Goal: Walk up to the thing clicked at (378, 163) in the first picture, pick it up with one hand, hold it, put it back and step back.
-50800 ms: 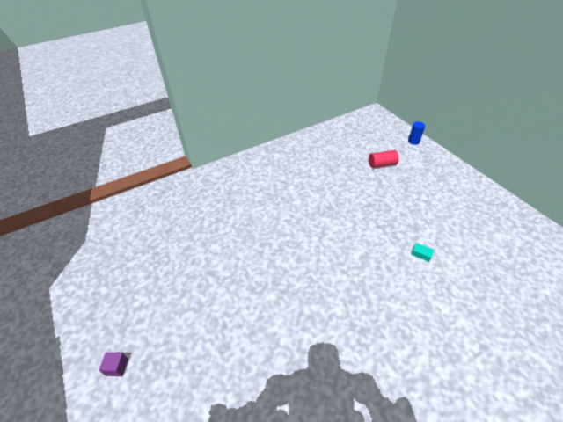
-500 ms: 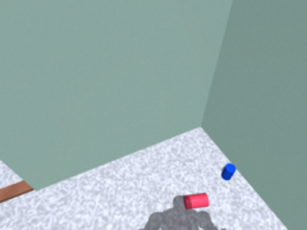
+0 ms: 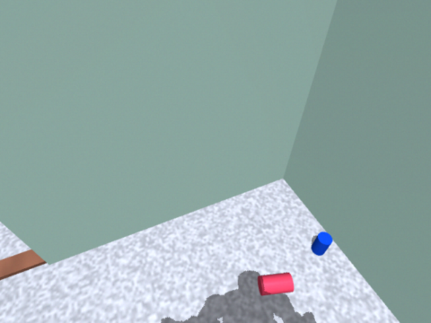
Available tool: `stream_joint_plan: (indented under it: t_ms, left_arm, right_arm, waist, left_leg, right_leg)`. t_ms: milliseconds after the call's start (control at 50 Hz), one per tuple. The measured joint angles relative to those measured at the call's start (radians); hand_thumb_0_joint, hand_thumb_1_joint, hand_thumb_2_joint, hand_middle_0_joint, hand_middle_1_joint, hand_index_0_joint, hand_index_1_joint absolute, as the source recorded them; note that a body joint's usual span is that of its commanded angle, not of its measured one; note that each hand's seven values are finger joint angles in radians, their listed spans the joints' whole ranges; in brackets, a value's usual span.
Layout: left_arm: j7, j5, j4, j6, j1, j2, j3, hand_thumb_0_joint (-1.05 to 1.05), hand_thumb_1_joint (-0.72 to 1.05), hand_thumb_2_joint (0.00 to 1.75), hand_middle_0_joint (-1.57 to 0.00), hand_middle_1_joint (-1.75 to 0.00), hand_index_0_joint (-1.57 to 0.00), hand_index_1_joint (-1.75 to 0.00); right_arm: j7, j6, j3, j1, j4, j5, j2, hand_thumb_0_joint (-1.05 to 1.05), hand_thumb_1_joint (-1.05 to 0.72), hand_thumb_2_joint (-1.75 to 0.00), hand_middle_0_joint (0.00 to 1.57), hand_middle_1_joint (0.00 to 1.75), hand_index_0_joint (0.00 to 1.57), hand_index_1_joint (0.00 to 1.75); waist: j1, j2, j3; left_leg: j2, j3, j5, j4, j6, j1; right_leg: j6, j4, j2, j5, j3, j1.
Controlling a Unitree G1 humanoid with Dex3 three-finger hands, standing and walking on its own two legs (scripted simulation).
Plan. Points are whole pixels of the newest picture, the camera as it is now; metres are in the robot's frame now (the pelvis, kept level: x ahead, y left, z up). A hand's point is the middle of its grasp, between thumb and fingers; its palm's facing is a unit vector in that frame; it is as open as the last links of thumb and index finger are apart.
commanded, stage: stand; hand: right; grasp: from above
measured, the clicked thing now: (275, 283) +0.45 -0.26 -0.74
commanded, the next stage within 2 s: step back in 0.88 s
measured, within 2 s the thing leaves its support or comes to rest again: neither
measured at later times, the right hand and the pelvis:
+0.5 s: hand out of the picture +0.08 -0.24 -0.15, palm faces +0.01 +0.94 -0.34, open 7.4 cm; pelvis +0.00 +0.01 +0.00, yaw +0 degrees
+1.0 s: hand out of the picture +0.08 -0.26 -0.16, palm faces +0.01 +0.93 -0.36, open 7.4 cm; pelvis -0.01 +0.00 -0.01, yaw +0 degrees
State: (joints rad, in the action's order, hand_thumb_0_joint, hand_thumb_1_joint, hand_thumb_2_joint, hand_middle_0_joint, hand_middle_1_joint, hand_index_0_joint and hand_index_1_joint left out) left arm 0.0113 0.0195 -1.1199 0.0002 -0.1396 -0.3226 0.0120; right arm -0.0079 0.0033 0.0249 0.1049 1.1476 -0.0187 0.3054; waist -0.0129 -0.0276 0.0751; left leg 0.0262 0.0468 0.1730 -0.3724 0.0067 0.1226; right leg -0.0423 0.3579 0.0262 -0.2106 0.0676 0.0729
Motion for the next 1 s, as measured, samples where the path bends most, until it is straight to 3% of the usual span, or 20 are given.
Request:
stream_joint_plan:
  t_ms: [880, 960, 1000]
  left_arm:
    - [-0.01, -0.002, -0.005, 0.0, 0.007, -0.012, -0.004, 0.0, 0.9, 0.89, -0.2, -0.3, -0.2, -0.29]
    - [-0.016, -0.019, 0.034, -0.019, 0.041, -0.036, 0.004, 0.0, 0.9, 0.89, -0.2, -0.3, -0.2, -0.29]
    - [-0.017, -0.023, 0.064, -0.029, 0.057, -0.052, 0.014, 0.0, 0.9, 0.89, -0.2, -0.3, -0.2, -0.29]
  right_arm:
    - [0.01, 0.005, -0.007, 0.002, -0.01, 0.002, 0.024, 0.01, -0.9, -0.9, 0.2, 0.3, 0.21, 0.3]
    - [0.01, -0.003, 0.021, -0.02, -0.05, 0.019, 0.027, 0.01, -0.9, -0.9, 0.2, 0.3, 0.21, 0.3]
    - [0.006, -0.008, 0.031, -0.036, -0.078, 0.014, 0.031, 0.01, -0.9, -0.9, 0.21, 0.3, 0.21, 0.3]
  waist:
    - [0.003, 0.011, -0.006]
    - [0.013, -0.001, 0.04]
    - [0.013, 0.003, 0.076]
  left_leg:
    - [-0.011, -0.006, -0.001, 0.012, -0.008, 0.005]
    - [-0.011, -0.001, 0.007, -0.041, -0.013, 0.057]
    - [0.002, -0.008, 0.009, -0.073, -0.012, 0.088]
  right_leg:
    - [-0.008, -0.023, 0.012, 0.004, -0.008, -0.004]
    - [0.021, 0.122, 0.009, -0.025, -0.009, 0.095]
    - [0.045, 0.278, -0.019, -0.119, -0.012, 0.169]
